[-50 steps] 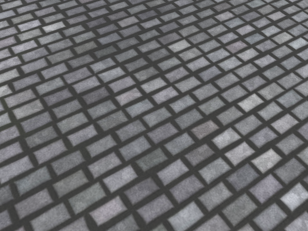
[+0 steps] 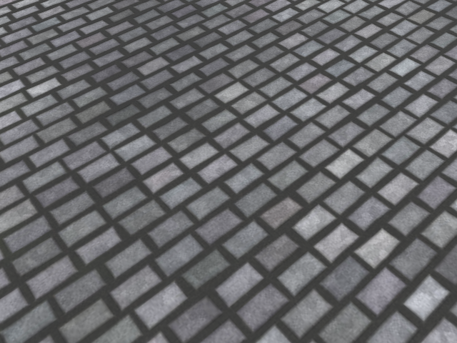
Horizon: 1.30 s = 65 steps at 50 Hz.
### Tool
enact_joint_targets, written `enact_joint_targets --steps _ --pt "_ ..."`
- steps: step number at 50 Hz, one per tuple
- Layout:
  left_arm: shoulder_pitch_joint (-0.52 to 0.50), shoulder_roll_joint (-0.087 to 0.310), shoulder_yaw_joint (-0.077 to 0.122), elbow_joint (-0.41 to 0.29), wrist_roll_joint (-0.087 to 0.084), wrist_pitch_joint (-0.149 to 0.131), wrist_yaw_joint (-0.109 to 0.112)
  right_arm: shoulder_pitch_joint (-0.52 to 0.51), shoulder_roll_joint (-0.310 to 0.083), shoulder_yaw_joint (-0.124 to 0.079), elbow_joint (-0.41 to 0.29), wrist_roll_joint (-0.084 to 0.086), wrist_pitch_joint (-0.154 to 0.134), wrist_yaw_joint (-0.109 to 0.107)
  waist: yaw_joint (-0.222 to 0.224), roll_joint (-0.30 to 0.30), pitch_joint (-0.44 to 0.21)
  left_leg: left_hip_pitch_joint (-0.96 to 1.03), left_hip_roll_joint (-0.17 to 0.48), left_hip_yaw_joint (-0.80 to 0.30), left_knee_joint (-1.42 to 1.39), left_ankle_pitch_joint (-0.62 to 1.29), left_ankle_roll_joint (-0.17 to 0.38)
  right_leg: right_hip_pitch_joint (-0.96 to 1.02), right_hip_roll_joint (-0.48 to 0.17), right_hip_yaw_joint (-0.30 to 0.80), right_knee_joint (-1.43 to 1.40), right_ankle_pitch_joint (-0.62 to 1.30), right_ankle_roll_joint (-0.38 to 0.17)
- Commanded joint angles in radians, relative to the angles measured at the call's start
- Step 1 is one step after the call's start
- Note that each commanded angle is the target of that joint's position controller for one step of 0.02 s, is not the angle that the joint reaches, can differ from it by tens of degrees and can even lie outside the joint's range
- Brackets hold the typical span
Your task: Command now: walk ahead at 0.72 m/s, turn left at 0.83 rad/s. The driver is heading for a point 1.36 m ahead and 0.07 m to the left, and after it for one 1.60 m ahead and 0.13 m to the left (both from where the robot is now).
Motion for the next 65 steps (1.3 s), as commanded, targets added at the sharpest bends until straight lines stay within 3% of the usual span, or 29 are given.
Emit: enact_joint_targets --steps 1,12,16,18,19,20,21,23,26,29,33,36,38,40,41,42,43,44,45,46,50,54,57,59,60,61,62,63,65 --pt "-0.017 0.115 0.024 -0.06 -0.004 -0.047 -0.009 -0.06 -0.079 -0.008 -0.082 -0.014 -0.011 0.038 0.001 -0.122 0.073 -0.334 0.093 0.01 0.203 0.084 -0.002 0.143 -0.279 0.232 -0.244 -0.219 -0.051" --pt "0.225 0.083 0.016 0.098 0.012 -0.074 -0.014 -0.385 -0.009 0.057 -0.178 -0.013 -0.02 0.078 0.085 -0.1 0.243 -0.361 0.125 0.222 -0.071 0.117 0.086 0.248 -0.278 -0.158 -0.271 0.353 0.003" --pt "0.186 0.17 0.031 0.121 0.007 -0.045 0.008 -0.142 -0.039 0.051 -0.12 -0.007 -0.024 0.042 -0.105 -0.171 0.034 0.138 -0.045 0.329 -0.211 -0.038 0.202 0.247 -0.311 -0.256 0.148 1.459 0.016" --pt "0.136 0.183 0.03 0.109 0.0 -0.043 -0.003 0.26 -0.131 -0.002 0.017 -0.024 -0.041 0.006 -0.288 -0.165 -0.14 0.727 -0.043 0.119 -0.405 -0.043 0.264 -0.072 -0.309 -0.216 0.656 1.176 -0.029" --pt "0.153 0.033 0.001 0.067 -0.017 -0.053 -0.028 0.202 -0.227 -0.033 0.031 -0.017 -0.033 -0.019 -0.16 0.144 -0.205 1.037 0.232 -0.293 -0.509 -0.261 0.272 -0.483 -0.109 -0.19 1.067 -0.078 0.012" --pt "0.129 0.076 -0.003 -0.015 -0.051 -0.072 -0.032 0.226 -0.282 -0.041 -0.009 -0.021 -0.028 -0.026 -0.173 0.107 -0.416 1.123 0.426 -0.733 -0.686 -0.324 0.379 -0.634 -0.048 0.024 1.291 -0.105 0.006" --pt "-0.022 0.113 0.008 -0.022 -0.059 -0.079 -0.026 0.223 -0.224 -0.035 0.016 -0.026 -0.032 -0.039 -0.209 -0.046 -0.276 1.007 0.396 -0.604 -0.738 -0.25 0.335 -0.704 -0.091 0.086 1.289 0.009 -0.008" --pt "0.008 0.051 -0.006 0.007 -0.048 -0.07 -0.034 0.164 -0.118 -0.003 0.073 -0.036 -0.076 -0.05 -0.094 -0.137 -0.021 0.615 0.351 -0.356 -0.783 -0.096 0.272 -0.609 -0.163 0.109 1.122 0.031 -0.023" --pt "0.109 0.0 -0.008 0.085 -0.024 0.003 -0.06 0.115 -0.026 0.032 0.105 -0.014 -0.134 -0.044 0.012 -0.063 0.093 0.38 0.274 -0.11 -0.874 0.035 0.181 -0.493 -0.189 0.147 1.003 0.054 -0.021" --pt "-0.043 -0.018 -0.006 0.05 -0.035 0.018 -0.076 0.139 -0.018 0.037 0.137 -0.001 -0.164 -0.029 -0.007 0.002 0.177 0.355 0.176 0.124 -0.935 0.308 0.075 -0.581 -0.156 0.089 0.841 0.184 -0.03" --pt "-0.188 -0.042 -0.022 0.009 -0.041 -0.006 -0.095 0.171 0.001 0.058 0.161 0.011 -0.18 -0.035 -0.033 0.027 0.176 0.423 0.13 0.3 -0.953 0.77 0.013 -0.53 -0.087 -0.077 0.543 0.407 -0.064" --pt "-0.185 -0.021 -0.023 0.015 -0.034 -0.008 -0.107 0.193 -0.054 0.056 0.173 0.015 -0.183 -0.071 -0.003 0.064 0.101 0.581 0.177 0.335 -0.868 1.244 -0.028 -0.393 0.001 -0.17 0.375 0.476 -0.098" --pt "-0.051 0.04 -0.004 0.059 -0.031 0.007 -0.102 0.161 -0.12 0.039 0.159 0.007 -0.16 -0.106 0.085 0.11 0.002 0.671 0.22 0.333 -0.662 1.512 -0.043 -0.233 0.071 -0.195 0.351 0.398 -0.114" --pt "0.339 0.141 0.046 0.168 -0.025 0.02 -0.084 0.019 -0.174 0.02 0.113 -0.017 -0.122 -0.12 0.296 0.109 -0.131 0.535 0.248 0.297 -0.137 1.517 -0.034 0.139 0.073 -0.094 0.323 0.257 -0.191" --pt "0.465 0.173 0.073 0.207 -0.044 0.02 -0.065 -0.064 -0.158 0.014 0.107 -0.01 -0.107 -0.104 0.37 -0.033 -0.118 0.361 0.106 0.316 0.377 0.793 -0.021 0.281 0.005 0.01 0.175 0.264 -0.274" --pt "0.362 0.18 0.074 0.225 -0.048 0.029 -0.052 -0.113 0.035 0.07 0.045 -0.039 -0.13 -0.077 0.217 -0.278 0.001 -0.07 -0.052 0.224 0.739 -0.238 -0.014 0.349 -0.038 0.158 0.349 0.413 -0.296" --pt "0.236 0.201 0.068 0.167 -0.02 0.023 -0.05 0.028 0.083 0.096 -0.046 -0.005 -0.147 -0.067 0.051 -0.238 -0.158 -0.305 -0.021 0.022 0.824 -0.272 -0.025 0.48 -0.185 0.585 0.207 0.229 -0.464" --pt "0.187 0.162 0.07 0.126 -0.015 0.024 -0.041 0.018 0.023 0.106 -0.066 -0.024 -0.176 -0.055 0.057 -0.104 -0.154 -0.344 0.017 -0.058 0.696 -0.195 -0.001 0.411 -0.275 0.836 -0.075 -0.179 -0.467" --pt "0.131 0.107 0.061 0.12 -0.009 0.02 -0.035 -0.006 -0.034 0.098 -0.05 -0.031 -0.185 -0.048 0.006 0.066 -0.008 -0.31 0.077 -0.054 0.557 -0.104 0.008 0.21 -0.264 0.809 -0.173 -0.305 -0.404" --pt "0.087 0.101 0.056 0.12 -0.015 0.01 -0.034 -0.025 -0.04 0.097 -0.05 -0.05 -0.173 -0.048 -0.043 0.105 0.067 -0.25 0.106 -0.042 0.468 -0.095 -0.005 0.048 -0.22 0.736 -0.188 -0.261 -0.363" --pt "0.037 0.127 0.055 0.094 -0.025 -0.051 -0.035 -0.12 -0.033 0.117 -0.095 -0.053 -0.101 -0.041 -0.074 0.077 0.163 0.006 0.184 0.037 0.039 0.033 -0.079 -0.362 -0.053 0.467 -0.252 -0.022 -0.316" --pt "0.093 0.143 0.077 0.098 -0.044 -0.057 -0.054 -0.263 0.01 0.134 -0.146 -0.003 -0.105 -0.033 0.036 -0.029 0.106 0.156 0.135 0.082 -0.351 0.35 -0.07 -0.267 0.004 0.387 -0.201 0.26 -0.229" --pt "0.118 0.159 0.091 0.094 -0.039 -0.049 -0.052 -0.266 -0.026 0.12 -0.154 -0.001 -0.116 -0.041 0.06 -0.076 0.055 0.203 0.091 0.067 -0.499 0.336 -0.048 -0.08 -0.028 0.425 -0.094 0.422 -0.179" --pt "0.09 0.2 0.1 0.082 -0.026 -0.048 -0.048 -0.102 -0.102 0.084 -0.107 0.0 -0.127 -0.059 -0.026 -0.069 -0.067 0.389 0.04 0.06 -0.523 0.182 -0.026 0.005 -0.027 0.426 0.138 0.665 -0.134" --pt "0.031 0.222 0.103 0.069 -0.024 -0.053 -0.052 0.094 -0.142 0.062 -0.063 -0.002 -0.133 -0.072 -0.152 -0.053 -0.169 0.607 0.064 0.06 -0.506 0.121 -0.014 -0.063 0.006 0.395 0.369 0.672 -0.111" --pt "-0.017 0.14 0.08 0.036 -0.024 -0.066 -0.052 0.335 -0.217 0.029 -0.023 -0.024 -0.138 -0.093 -0.255 0.02 -0.301 0.857 0.235 -0.1 -0.483 -0.175 0.013 -0.223 0.049 0.334 0.693 0.456 -0.101" --pt "0.075 -0.043 0.032 -0.021 -0.068 -0.069 -0.048 0.336 -0.297 0.012 -0.022 -0.074 -0.135 -0.093 -0.149 0.338 -0.401 1.062 0.544 -0.634 -0.676 -0.483 0.084 -0.537 0.144 0.224 0.993 -0.261 -0.072" --pt "0.068 0.021 0.019 -0.033 -0.055 -0.054 -0.042 0.222 -0.266 -0.001 -0.028 -0.053 -0.122 -0.086 -0.107 0.359 -0.359 0.979 0.554 -0.869 -0.803 -0.683 0.141 -0.685 0.063 0.17 1.096 -0.156 -0.088" --pt "-0.089 0.093 0.034 -0.025 -0.012 -0.028 -0.057 0.108 -0.092 0.034 -0.028 -0.035 -0.114 -0.075 -0.112 0.07 -0.097 0.712 0.431 -0.455 -0.767 -0.392 0.107 -0.691 -0.042 0.118 1.025 0.01 -0.078"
